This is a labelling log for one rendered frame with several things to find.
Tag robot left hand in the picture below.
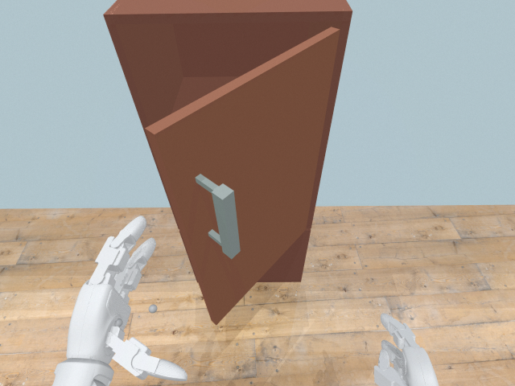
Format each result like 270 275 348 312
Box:
66 216 187 381

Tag robot right hand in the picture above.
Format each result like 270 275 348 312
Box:
374 313 439 386

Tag cupboard door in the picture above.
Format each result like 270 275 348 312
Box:
145 27 340 325

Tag handle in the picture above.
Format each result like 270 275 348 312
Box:
196 174 241 259

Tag robot left forearm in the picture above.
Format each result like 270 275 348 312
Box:
52 359 114 386

